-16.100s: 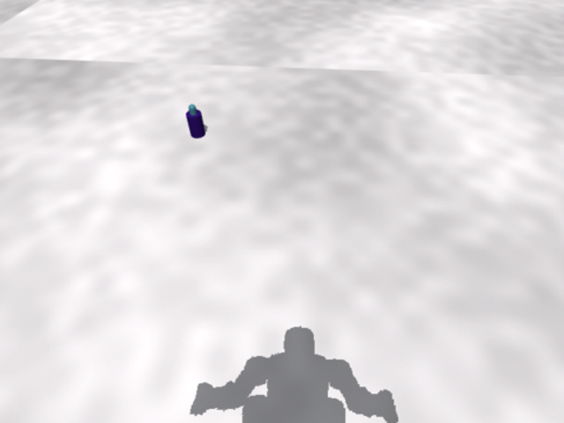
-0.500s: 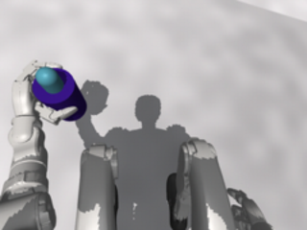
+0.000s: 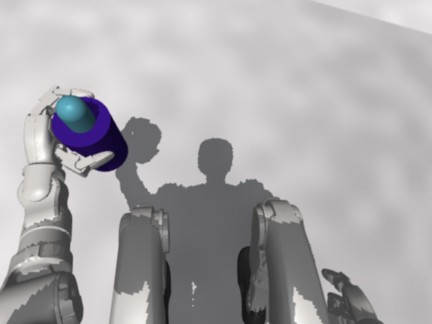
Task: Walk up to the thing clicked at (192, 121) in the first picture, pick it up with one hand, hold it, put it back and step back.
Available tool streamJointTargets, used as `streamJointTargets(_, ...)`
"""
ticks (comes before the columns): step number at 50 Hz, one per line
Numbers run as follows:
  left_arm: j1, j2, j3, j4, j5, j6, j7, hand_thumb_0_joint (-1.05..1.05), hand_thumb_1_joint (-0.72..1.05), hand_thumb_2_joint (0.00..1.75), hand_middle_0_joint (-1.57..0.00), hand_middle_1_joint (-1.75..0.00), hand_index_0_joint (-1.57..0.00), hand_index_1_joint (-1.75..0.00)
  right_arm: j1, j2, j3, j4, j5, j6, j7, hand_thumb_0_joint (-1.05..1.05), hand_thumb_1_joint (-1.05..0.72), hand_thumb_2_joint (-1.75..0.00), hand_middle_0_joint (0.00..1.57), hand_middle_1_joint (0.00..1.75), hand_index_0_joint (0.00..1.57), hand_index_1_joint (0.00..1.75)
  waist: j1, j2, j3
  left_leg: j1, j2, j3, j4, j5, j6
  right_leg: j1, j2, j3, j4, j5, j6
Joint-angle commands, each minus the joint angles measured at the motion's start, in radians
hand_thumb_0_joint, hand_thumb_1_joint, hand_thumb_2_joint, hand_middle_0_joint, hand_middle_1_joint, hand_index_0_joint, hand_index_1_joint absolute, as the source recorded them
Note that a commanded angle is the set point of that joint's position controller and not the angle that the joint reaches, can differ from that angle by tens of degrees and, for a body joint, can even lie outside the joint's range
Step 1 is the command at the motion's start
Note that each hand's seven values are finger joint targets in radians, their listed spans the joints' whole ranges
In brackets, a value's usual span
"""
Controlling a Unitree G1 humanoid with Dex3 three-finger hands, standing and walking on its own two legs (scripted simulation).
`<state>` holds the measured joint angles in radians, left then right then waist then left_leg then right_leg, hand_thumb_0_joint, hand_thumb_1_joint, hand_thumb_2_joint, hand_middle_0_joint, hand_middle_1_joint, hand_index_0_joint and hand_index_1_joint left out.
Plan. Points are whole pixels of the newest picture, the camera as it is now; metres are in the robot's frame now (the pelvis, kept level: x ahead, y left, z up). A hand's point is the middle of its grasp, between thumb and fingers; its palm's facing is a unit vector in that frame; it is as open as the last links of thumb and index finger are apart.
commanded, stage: lift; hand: left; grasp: from the side
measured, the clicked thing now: (90, 132) +0.44 +0.22 -0.03
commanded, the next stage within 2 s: hold in 2.00 s
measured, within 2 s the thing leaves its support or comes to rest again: neither
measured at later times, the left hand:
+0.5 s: hand (49, 115) +0.41 +0.22 +0.10, palm faces +0.11 -0.99 -0.05, open 11.7 cm
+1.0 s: hand out of the picture +0.39 +0.21 +0.26, palm faces +0.13 -0.99 -0.04, open 11.7 cm
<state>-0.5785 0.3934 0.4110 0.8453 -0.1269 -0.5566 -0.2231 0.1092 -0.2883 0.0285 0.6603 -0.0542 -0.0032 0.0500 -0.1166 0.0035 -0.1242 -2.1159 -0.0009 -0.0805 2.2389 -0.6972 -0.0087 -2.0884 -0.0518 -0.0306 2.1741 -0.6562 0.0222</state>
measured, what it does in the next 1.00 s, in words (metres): rises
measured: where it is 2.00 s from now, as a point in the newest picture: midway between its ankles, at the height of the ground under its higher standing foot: (205, 307)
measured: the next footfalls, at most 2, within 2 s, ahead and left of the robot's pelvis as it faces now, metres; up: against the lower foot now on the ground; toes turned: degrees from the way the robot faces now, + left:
none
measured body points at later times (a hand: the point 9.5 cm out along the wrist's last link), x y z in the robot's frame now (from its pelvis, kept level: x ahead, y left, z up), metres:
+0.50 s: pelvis +0.01 +0.00 +0.10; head +0.19 +0.03 +0.51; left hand +0.40 +0.27 +0.10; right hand +0.18 -0.26 -0.03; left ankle +0.08 +0.12 -0.35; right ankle +0.10 -0.13 -0.35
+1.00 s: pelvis +0.05 +0.00 +0.24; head +0.16 +0.03 +0.68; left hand +0.38 +0.26 +0.27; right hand +0.21 -0.25 +0.14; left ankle +0.08 +0.12 -0.35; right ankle +0.10 -0.13 -0.35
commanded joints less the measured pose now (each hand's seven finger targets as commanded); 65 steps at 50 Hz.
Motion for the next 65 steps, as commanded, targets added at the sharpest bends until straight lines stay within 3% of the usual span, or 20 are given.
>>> streamJointTargets(1,-0.348,0.237,0.049,-0.336,-0.061,-0.092,-0.013,0.00,-0.14,1.20,-1.27,-1.43,-1.29,-1.42,0.119,-0.201,-0.081,-0.070,0.013,-0.024,-0.023,0.00,-0.94,-0.91,0.20,0.30,0.20,0.30,0.018,0.183,-0.734,0.500,-0.016,0.045,-0.329,0.137,0.030,0.405,0.036,-0.037,-0.257,0.152,-0.063)
streamJointTargets(4,-0.308,0.241,0.058,-0.371,-0.076,-0.073,-0.009,0.00,-0.13,1.20,-1.26,-1.42,-1.29,-1.42,0.114,-0.193,-0.086,-0.078,0.023,-0.029,-0.030,0.00,-0.94,-0.91,0.20,0.30,0.20,0.30,0.029,0.142,-0.728,0.477,-0.017,0.053,-0.351,0.080,0.037,0.449,0.040,-0.028,-0.305,0.099,-0.058)
streamJointTargets(6,-0.298,0.223,0.030,-0.425,-0.079,-0.061,-0.009,0.00,-0.12,1.21,-1.26,-1.43,-1.29,-1.43,0.111,-0.189,-0.089,-0.087,0.029,-0.033,-0.035,0.00,-0.93,-0.91,0.20,0.30,0.20,0.30,0.025,0.145,-0.726,0.496,-0.016,0.052,-0.376,0.068,0.039,0.467,0.039,-0.024,-0.333,0.090,-0.057)
streamJointTargets(12,-0.224,0.176,0.003,-0.555,-0.095,0.001,0.016,0.00,-0.07,1.23,-1.26,-1.44,-1.29,-1.43,0.120,-0.173,-0.091,-0.107,0.051,-0.043,-0.049,0.00,-0.92,-0.90,0.20,0.30,0.20,0.30,0.040,0.166,-0.756,0.622,-0.008,0.034,-0.438,0.206,0.030,0.518,0.037,-0.023,-0.373,0.205,-0.064)
streamJointTargets(18,-0.114,0.140,-0.032,-0.657,-0.094,0.059,0.046,0.00,-0.08,1.23,-1.25,-1.43,-1.28,-1.42,0.094,-0.163,-0.100,-0.131,0.071,-0.047,-0.060,0.00,-0.92,-0.90,0.20,0.30,0.20,0.30,0.055,0.153,-0.695,0.688,-0.001,0.016,-0.539,0.132,0.030,0.566,0.036,-0.017,-0.461,0.153,-0.063)
streamJointTargets(19,-0.110,0.153,-0.017,-0.697,-0.098,0.066,0.051,0.00,-0.08,1.22,-1.24,-1.42,-1.27,-1.41,0.100,-0.157,-0.100,-0.134,0.074,-0.047,-0.063,0.00,-0.92,-0.90,0.20,0.30,0.20,0.30,0.056,0.146,-0.716,0.698,-0.002,0.017,-0.550,0.138,0.032,0.605,0.038,-0.015,-0.479,0.158,-0.060)
streamJointTargets(24,-0.004,0.117,-0.036,-0.766,-0.112,0.118,0.085,0.00,-0.05,1.23,-1.23,-1.41,-1.26,-1.40,0.086,-0.141,-0.103,-0.157,0.090,-0.054,-0.079,0.00,-0.91,-0.90,0.20,0.30,0.20,0.30,0.065,0.108,-0.687,0.763,0.001,0.023,-0.627,0.138,0.035,0.718,0.041,-0.005,-0.582,0.160,-0.052)
streamJointTargets(30,0.024,0.091,-0.091,-0.877,-0.106,0.155,0.119,0.00,-0.05,1.21,-1.20,-1.39,-1.23,-1.38,0.093,-0.132,-0.102,-0.154,0.101,-0.072,-0.095,0.00,-0.91,-0.90,0.20,0.30,0.20,0.30,0.063,0.151,-0.646,0.949,0.012,-0.007,-0.749,0.191,0.018,0.769,0.042,-0.008,-0.666,0.208,-0.053)
streamJointTargets(34,0.121,0.060,-0.120,-0.878,-0.107,0.182,0.139,0.00,-0.08,1.23,-1.21,-1.41,-1.24,-1.40,0.096,-0.114,-0.093,-0.155,0.103,-0.080,-0.104,0.00,-0.91,-0.90,0.20,0.30,0.20,0.30,0.065,0.100,-0.609,1.019,0.010,0.000,-0.809,0.251,0.021,0.889,0.047,-0.012,-0.759,0.265,-0.046)
streamJointTargets(36,0.134,0.077,-0.098,-0.881,-0.104,0.187,0.147,0.00,-0.10,1.22,-1.21,-1.41,-1.24,-1.40,0.096,-0.108,-0.090,-0.148,0.102,-0.084,-0.105,0.00,-0.91,-0.90,0.20,0.30,0.20,0.30,0.070,0.113,-0.592,1.048,0.009,0.005,-0.840,0.263,0.021,0.932,0.049,-0.010,-0.795,0.275,-0.045)
streamJointTargets(38,0.153,0.046,-0.129,-0.876,-0.103,0.195,0.153,0.00,-0.09,1.24,-1.22,-1.42,-1.25,-1.42,0.100,-0.099,-0.088,-0.152,0.104,-0.088,-0.108,0.00,-0.91,-0.90,0.20,0.30,0.20,0.30,0.060,0.078,-0.567,1.059,0.006,0.015,-0.874,0.256,0.026,1.004,0.051,-0.006,-0.849,0.281,-0.042)
streamJointTargets(40,0.160,0.062,-0.100,-0.835,-0.107,0.197,0.160,0.00,-0.08,1.25,-1.24,-1.43,-1.26,-1.43,0.097,-0.098,-0.086,-0.146,0.105,-0.096,-0.110,0.00,-0.91,-0.90,0.20,0.30,0.20,0.30,0.063,0.062,-0.513,1.063,0.006,0.018,-0.907,0.244,0.027,1.038,0.053,-0.004,-0.887,0.273,-0.040)
streamJointTargets(42,0.158,0.041,-0.139,-0.844,-0.102,0.192,0.152,0.00,-0.06,1.25,-1.22,-1.42,-1.25,-1.42,0.107,-0.099,-0.085,-0.140,0.103,-0.101,-0.111,0.00,-0.91,-0.90,0.20,0.30,0.20,0.30,0.061,0.092,-0.497,1.128,0.009,0.016,-0.939,0.289,0.022,1.047,0.053,-0.007,-0.908,0.309,-0.043)
streamJointTargets(45,0.180,0.047,-0.130,-0.813,-0.094,0.187,0.149,0.00,-0.05,1.25,-1.24,-1.43,-1.27,-1.42,0.110,-0.097,-0.084,-0.142,0.101,-0.104,-0.110,0.00,-0.90,-0.90,0.20,0.30,0.20,0.30,0.074,0.096,-0.462,1.186,0.011,0.015,-0.992,0.327,0.016,1.088,0.053,-0.014,-0.948,0.332,-0.046)
streamJointTargets(46,0.197,0.029,-0.153,-0.817,-0.095,0.184,0.144,0.00,-0.07,1.25,-1.24,-1.42,-1.26,-1.42,0.102,-0.088,-0.080,-0.149,0.100,-0.104,-0.107,0.00,-0.91,-0.90,0.20,0.30,0.20,0.30,0.080,0.092,-0.445,1.190,0.009,0.021,-1.010,0.315,0.017,1.116,0.054,-0.012,-0.971,0.324,-0.045)
streamJointTargets(47,0.187,0.014,-0.168,-0.806,-0.095,0.182,0.138,0.00,-0.08,1.24,-1.24,-1.42,-1.27,-1.42,0.115,-0.092,-0.081,-0.144,0.099,-0.107,-0.106,0.00,-0.91,-0.90,0.20,0.30,0.20,0.30,0.065,0.090,-0.444,1.216,0.013,0.019,-1.020,0.335,0.017,1.122,0.053,-0.014,-0.981,0.345,-0.045)
streamJointTargets(52,0.167,0.040,-0.154,-0.835,-0.097,0.166,0.135,0.00,-0.07,1.21,-1.22,-1.39,-1.25,-1.39,0.123,-0.089,-0.077,-0.142,0.095,-0.112,-0.106,0.00,-0.91,-0.90,0.20,0.30,0.20,0.30,0.080,0.109,-0.443,1.310,0.012,0.020,-1.097,0.385,0.011,1.212,0.055,-0.017,-1.047,0.382,-0.045)
streamJointTargets(55,0.144,0.023,-0.155,-0.834,-0.102,0.155,0.141,0.00,-0.08,1.21,-1.23,-1.39,-1.25,-1.39,0.116,-0.085,-0.074,-0.143,0.092,-0.114,-0.106,0.00,-0.91,-0.90,0.20,0.30,0.20,0.30,0.074,0.098,-0.410,1.338,0.013,0.023,-1.139,0.345,0.011,1.237,0.055,-0.013,-1.089,0.354,-0.042)
streamJointTargets(57,0.170,0.001,-0.182,-0.822,-0.097,0.154,0.142,0.00,-0.07,1.22,-1.23,-1.39,-1.25,-1.39,0.125,-0.087,-0.075,-0.137,0.087,-0.114,-0.107,0.00,-0.91,-0.90,0.20,0.30,0.20,0.30,0.076,0.109,-0.425,1.388,0.016,0.018,-1.159,0.391,0.004,1.249,0.057,-0.021,-1.095,0.385,-0.045)
streamJointTargets(65,0.160,-0.002,-0.184,-0.788,-0.090,0.147,0.147,0.00,-0.05,1.24,-1.25,-1.41,-1.27,-1.42,0.120,-0.081,-0.072,-0.137,0.083,-0.112,-0.111,0.00,-0.91,-0.90,0.20,0.30,0.20,0.30,0.085,0.077,-0.357,1.442,0.013,0.034,-1.244,0.392,0.009,1.349,0.060,-0.020,-1.186,0.395,-0.039)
